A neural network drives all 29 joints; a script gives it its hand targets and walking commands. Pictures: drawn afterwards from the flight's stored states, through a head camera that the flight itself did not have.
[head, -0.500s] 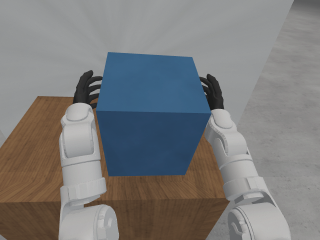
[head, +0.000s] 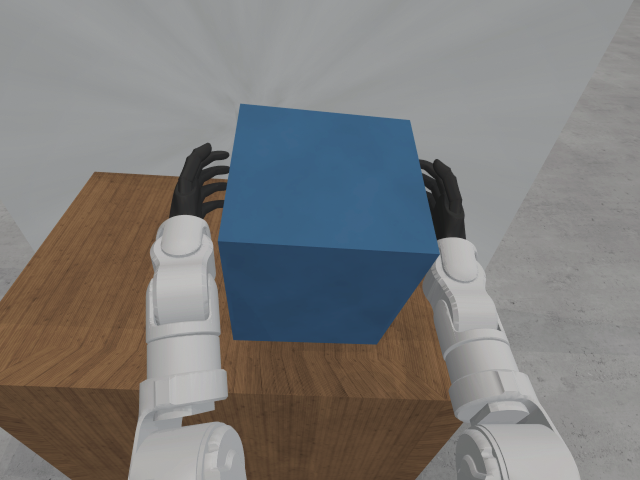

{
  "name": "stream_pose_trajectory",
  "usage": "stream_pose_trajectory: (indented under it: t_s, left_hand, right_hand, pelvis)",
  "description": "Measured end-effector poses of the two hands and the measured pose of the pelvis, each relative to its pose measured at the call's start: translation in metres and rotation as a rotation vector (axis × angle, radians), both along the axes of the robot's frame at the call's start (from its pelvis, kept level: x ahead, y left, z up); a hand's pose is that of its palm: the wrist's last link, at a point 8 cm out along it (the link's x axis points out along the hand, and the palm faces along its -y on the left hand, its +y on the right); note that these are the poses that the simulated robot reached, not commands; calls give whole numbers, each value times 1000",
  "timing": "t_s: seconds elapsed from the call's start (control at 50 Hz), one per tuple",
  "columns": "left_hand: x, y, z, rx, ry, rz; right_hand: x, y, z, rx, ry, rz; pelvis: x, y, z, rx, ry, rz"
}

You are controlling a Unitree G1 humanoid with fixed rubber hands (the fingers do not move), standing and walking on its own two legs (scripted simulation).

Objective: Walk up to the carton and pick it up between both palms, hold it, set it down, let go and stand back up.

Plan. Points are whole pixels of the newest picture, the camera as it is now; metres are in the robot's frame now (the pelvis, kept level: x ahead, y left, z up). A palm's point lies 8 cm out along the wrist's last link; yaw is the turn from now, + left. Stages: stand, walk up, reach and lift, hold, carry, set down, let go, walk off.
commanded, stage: set down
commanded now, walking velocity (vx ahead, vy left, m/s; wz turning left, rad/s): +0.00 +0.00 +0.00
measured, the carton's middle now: (315, 237) +0.39 +0.02 +0.11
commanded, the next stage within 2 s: none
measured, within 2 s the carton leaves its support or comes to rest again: neither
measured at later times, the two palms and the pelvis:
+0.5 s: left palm (197, 236) +0.35 +0.17 +0.14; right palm (436, 235) +0.38 -0.13 +0.13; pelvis +0.01 -0.01 +0.00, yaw +1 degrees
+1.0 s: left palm (202, 248) +0.37 +0.17 +0.11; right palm (423, 229) +0.41 -0.13 +0.12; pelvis +0.01 -0.01 +0.00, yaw +0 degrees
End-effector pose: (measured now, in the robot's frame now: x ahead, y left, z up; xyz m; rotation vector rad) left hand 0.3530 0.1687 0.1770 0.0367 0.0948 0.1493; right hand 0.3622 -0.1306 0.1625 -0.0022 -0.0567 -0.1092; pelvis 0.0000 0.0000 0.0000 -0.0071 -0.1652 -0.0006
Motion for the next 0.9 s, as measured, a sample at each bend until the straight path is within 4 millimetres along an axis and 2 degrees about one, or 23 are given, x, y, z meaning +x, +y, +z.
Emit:
stream_pose_trajectory:
  t_s: [0.16,0.3,0.46,0.68,0.9]
  left_hand:
    - [9,4,-27,3,16,27]
    - [9,-2,-33,0,12,29]
    - [3,-4,-34,-9,41,45]
    - [0,9,-38,-19,67,84]
    - [11,6,-61,-27,106,100]
  right_hand:
    - [18,4,-19,-14,7,33]
    - [19,-2,-24,-22,0,35]
    - [16,-3,-26,-34,26,45]
    - [25,11,-26,-54,48,85]
    - [42,8,-41,-62,87,104]
  pelvis:
    - [18,-8,0,-7,26,22]
    - [26,-10,0,-11,33,25]
    - [18,-9,0,-8,37,11]
    - [4,-10,2,0,73,11]
    - [10,-11,2,-2,102,7]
